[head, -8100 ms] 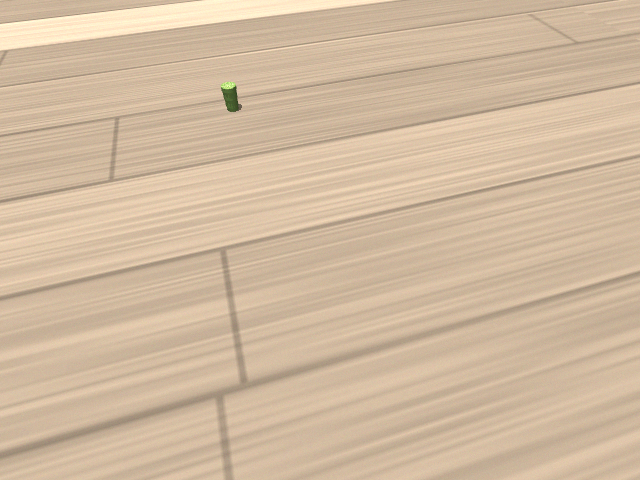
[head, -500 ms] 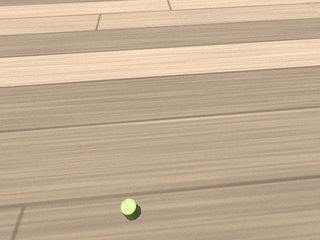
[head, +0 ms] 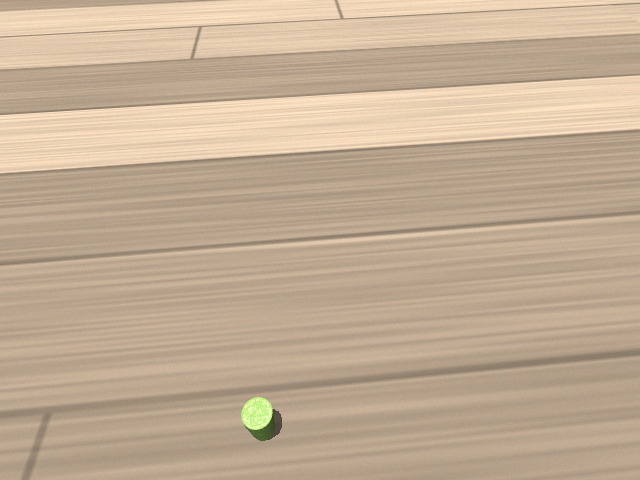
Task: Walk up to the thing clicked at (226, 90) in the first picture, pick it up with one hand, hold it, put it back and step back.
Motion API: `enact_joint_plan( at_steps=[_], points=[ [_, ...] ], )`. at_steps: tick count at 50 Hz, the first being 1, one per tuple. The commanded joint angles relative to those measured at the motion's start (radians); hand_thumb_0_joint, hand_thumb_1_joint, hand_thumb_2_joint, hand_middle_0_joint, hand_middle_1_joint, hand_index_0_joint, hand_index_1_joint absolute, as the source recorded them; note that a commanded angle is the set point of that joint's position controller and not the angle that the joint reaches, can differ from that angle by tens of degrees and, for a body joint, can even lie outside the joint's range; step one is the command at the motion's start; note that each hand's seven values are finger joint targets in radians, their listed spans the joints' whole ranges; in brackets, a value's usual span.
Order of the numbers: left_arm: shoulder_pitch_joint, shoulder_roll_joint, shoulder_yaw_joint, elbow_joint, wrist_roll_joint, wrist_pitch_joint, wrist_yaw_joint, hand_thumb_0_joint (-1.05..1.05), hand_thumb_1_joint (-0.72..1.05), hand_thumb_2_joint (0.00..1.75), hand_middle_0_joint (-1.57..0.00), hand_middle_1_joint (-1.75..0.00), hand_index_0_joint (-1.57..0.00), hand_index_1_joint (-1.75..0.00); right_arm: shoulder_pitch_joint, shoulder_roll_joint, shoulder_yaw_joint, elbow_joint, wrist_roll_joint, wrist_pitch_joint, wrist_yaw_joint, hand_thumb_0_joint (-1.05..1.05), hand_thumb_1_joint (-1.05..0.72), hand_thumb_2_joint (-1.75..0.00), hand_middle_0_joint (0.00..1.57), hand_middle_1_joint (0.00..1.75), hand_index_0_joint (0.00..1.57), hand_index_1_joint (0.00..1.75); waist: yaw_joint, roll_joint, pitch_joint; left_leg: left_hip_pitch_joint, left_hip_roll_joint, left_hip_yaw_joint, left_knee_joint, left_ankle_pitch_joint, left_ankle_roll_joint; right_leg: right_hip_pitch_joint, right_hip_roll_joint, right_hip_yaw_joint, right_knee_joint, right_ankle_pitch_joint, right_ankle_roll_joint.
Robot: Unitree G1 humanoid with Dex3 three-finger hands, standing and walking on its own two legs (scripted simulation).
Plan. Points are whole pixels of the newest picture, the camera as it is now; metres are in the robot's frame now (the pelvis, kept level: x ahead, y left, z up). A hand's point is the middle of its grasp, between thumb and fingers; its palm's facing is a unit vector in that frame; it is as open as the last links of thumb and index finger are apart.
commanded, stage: stand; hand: left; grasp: from the side
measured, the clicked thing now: (260, 421) +0.39 +0.20 -0.71
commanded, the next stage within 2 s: go down in 0.70 s
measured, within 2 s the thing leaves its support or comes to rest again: neither
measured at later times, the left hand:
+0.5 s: hand out of the picture +0.06 +0.25 -0.16, palm faces -0.03 -0.94 -0.34, open 7.4 cm
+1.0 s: hand out of the picture +0.15 +0.25 -0.17, palm faces +0.05 -0.95 -0.32, open 10.0 cm
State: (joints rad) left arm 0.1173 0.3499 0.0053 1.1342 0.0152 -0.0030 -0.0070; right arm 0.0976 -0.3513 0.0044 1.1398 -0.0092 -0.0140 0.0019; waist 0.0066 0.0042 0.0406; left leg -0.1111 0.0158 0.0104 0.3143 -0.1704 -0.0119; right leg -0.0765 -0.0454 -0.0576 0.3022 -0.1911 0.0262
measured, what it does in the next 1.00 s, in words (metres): stands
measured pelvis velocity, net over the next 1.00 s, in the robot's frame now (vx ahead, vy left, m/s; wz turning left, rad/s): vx -0.01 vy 0.00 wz -0.01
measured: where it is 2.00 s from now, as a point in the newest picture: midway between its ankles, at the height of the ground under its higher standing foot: outside the picture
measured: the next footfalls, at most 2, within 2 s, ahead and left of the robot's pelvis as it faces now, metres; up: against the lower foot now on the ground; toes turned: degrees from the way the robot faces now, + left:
none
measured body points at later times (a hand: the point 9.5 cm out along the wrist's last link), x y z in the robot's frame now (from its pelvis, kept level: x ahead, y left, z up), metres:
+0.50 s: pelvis +0.00 +0.00 +0.00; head +0.01 +0.00 +0.45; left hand +0.07 +0.30 -0.13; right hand +0.08 -0.30 -0.13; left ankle +0.00 +0.13 -0.75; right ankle -0.02 -0.13 -0.75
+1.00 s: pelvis -0.01 +0.00 -0.02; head +0.04 +0.01 +0.43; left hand +0.14 +0.30 -0.14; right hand +0.09 -0.27 -0.14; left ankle +0.00 +0.12 -0.75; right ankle -0.02 -0.13 -0.75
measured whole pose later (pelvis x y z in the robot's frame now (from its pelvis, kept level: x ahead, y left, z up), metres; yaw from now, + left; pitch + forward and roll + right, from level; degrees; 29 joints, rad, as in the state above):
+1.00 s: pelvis -0.01 +0.00 -0.02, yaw -1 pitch +5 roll +0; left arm -0.06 0.34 0.15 1.08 0.04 -0.02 -0.02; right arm 0.19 -0.27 -0.02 0.83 0.03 -0.04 -0.03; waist -0.01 -0.01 0.02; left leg -0.39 0.03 0.01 0.56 -0.26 -0.01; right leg -0.36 -0.04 -0.05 0.54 -0.27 0.02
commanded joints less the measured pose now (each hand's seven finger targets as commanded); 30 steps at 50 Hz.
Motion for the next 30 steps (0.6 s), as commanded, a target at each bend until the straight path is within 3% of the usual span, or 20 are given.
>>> enact_joint_plan(
  at_steps=[1, 11, 14, 20, 24, 30],
  points=[
    [-0.038, 0.213, 0.040, -0.057, -0.003, -0.021, 0.015, 0.00, 0.90, 0.90, -0.20, -0.30, -0.20, -0.30, -0.049, -0.220, -0.037, -0.058, 0.001, -0.016, -0.012, 0.00, -0.90, -0.90, 0.20, 0.30, 0.20, 0.30, -0.003, -0.002, -0.069, 0.018, 0.125, -0.096, -0.041, 0.191, 0.025, -0.002, -0.105, 0.083, -0.044, 0.123, -0.038],
    [-0.036, 0.213, 0.038, -0.059, -0.003, -0.024, 0.016, 0.00, 0.90, 0.90, -0.20, -0.30, -0.20, -0.30, -0.040, -0.217, -0.037, -0.059, 0.002, -0.015, -0.010, 0.00, -0.90, -0.90, 0.20, 0.30, 0.20, 0.30, -0.006, -0.008, -0.057, -0.001, 0.120, -0.093, -0.047, 0.146, 0.028, 0.005, -0.109, 0.086, -0.054, 0.115, -0.034],
    [-0.035, 0.216, 0.039, -0.059, -0.001, -0.024, 0.015, 0.00, 0.90, 0.90, -0.20, -0.30, -0.20, -0.30, -0.043, -0.215, -0.037, -0.063, 0.000, -0.017, -0.010, 0.00, -0.90, -0.90, 0.20, 0.30, 0.20, 0.30, -0.005, -0.003, -0.070, 0.007, 0.120, -0.092, -0.043, 0.173, 0.029, 0.007, -0.109, 0.087, -0.049, 0.136, -0.034],
    [-0.029, 0.213, 0.037, -0.056, -0.002, -0.023, 0.014, 0.00, 0.90, 0.90, -0.20, -0.30, -0.20, -0.30, -0.047, -0.217, -0.039, -0.059, 0.001, -0.014, -0.008, 0.00, -0.90, -0.90, 0.20, 0.30, 0.20, 0.30, -0.005, -0.002, -0.049, 0.004, 0.117, -0.097, -0.050, 0.117, 0.025, -0.016, -0.102, 0.086, -0.058, 0.083, -0.034],
    [-0.031, 0.212, 0.037, -0.060, -0.004, -0.026, 0.015, 0.00, 0.90, 0.90, -0.20, -0.30, -0.20, -0.30, -0.033, -0.218, -0.040, -0.058, 0.000, -0.015, -0.009, 0.00, -0.90, -0.90, 0.20, 0.30, 0.20, 0.30, -0.007, 0.001, -0.069, 0.012, 0.120, -0.094, -0.039, 0.185, 0.027, 0.006, -0.108, 0.089, -0.052, 0.137, -0.036],
    [-0.034, 0.218, 0.038, -0.064, -0.002, -0.026, 0.017, 0.00, 0.90, 0.90, -0.20, -0.30, -0.20, -0.30, -0.030, -0.210, -0.036, -0.063, 0.000, -0.015, -0.011, 0.00, -0.90, -0.90, 0.20, 0.30, 0.20, 0.30, -0.009, -0.004, -0.079, 0.014, 0.123, -0.093, -0.036, 0.204, 0.027, 0.017, -0.110, 0.085, -0.042, 0.163, -0.036]
  ],
)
